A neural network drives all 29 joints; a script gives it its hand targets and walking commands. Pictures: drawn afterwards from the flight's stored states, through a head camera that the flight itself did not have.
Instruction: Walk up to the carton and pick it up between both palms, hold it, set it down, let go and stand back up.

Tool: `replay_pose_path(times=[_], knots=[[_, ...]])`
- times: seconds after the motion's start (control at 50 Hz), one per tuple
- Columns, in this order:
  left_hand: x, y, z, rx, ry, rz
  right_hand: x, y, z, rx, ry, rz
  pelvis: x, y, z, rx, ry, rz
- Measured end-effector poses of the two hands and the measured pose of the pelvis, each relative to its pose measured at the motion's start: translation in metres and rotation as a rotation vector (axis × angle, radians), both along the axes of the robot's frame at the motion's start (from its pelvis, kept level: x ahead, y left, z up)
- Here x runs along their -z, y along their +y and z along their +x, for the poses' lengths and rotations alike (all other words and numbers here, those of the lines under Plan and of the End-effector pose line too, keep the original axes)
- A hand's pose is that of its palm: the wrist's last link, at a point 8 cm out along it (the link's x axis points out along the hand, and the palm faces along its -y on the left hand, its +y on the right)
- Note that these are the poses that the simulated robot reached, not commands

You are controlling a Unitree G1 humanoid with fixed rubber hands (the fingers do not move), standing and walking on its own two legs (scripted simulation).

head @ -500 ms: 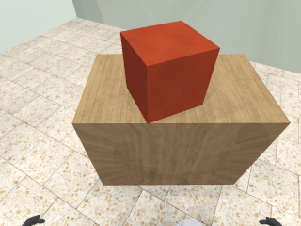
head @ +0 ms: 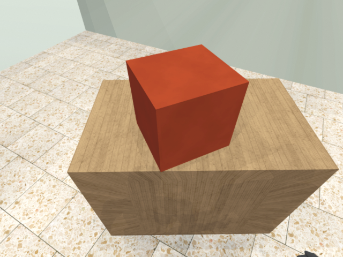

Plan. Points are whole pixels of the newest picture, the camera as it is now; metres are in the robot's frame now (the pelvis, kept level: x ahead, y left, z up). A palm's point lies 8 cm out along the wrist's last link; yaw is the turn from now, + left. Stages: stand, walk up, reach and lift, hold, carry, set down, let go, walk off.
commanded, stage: walk up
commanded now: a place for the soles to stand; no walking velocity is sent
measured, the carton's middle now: (181, 106) +0.56 -0.03 +0.04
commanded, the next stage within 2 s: reach and lift in 1.80 s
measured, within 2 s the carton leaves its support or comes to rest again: neither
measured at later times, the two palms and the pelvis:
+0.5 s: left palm (47, 236) +0.21 +0.32 -0.09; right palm (310, 235) +0.20 -0.33 -0.07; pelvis +0.10 +0.00 -0.01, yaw +0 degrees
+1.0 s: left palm (50, 219) +0.25 +0.33 -0.08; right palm (301, 214) +0.24 -0.32 -0.05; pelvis +0.11 +0.01 -0.01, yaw +0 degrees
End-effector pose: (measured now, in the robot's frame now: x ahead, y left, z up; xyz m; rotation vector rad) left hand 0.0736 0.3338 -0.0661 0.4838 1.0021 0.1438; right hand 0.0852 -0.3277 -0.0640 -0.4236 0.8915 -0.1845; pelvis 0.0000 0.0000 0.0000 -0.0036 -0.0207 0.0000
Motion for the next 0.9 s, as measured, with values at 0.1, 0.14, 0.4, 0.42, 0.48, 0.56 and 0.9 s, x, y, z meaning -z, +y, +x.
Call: replay_pose_path(times=[0.1,0.14,0.4,0.42,0.48,0.56,0.9], knots=[[0.008,0.006,0.051,0.009,-0.052,-0.023,0.004,0.006,-0.011,0.025,0.074,-0.023,0.005,0.01,0.022,0.0,-0.023,-0.006],[0.006,0.003,0.069,0.017,-0.068,-0.032,-0.001,0.003,-0.006,0.033,0.083,-0.033,0.002,0.009,0.032,0.004,-0.029,-0.006],[0.014,-0.018,0.123,0.013,-0.044,-0.014,0.009,-0.013,0.087,0.016,0.043,-0.023,0.01,-0.01,0.09,0.003,0.008,0.011],[0.015,-0.017,0.126,0.012,-0.042,-0.015,0.008,-0.011,0.094,0.013,0.034,-0.026,0.01,-0.008,0.093,0.002,0.011,0.009],[0.02,-0.013,0.135,0.009,-0.038,-0.023,0.008,-0.007,0.108,0.01,0.018,-0.033,0.013,-0.004,0.102,0.004,0.013,0.004],[0.022,-0.011,0.149,0.009,-0.036,-0.027,0.005,-0.004,0.123,0.006,0.013,-0.038,0.012,-0.001,0.112,0.004,0.026,-0.001],[0.015,-0.007,0.18,0.024,-0.112,-0.035,-0.008,0.005,0.157,-0.012,-0.071,-0.049,0.011,0.006,0.116,0.004,0.032,-0.01]])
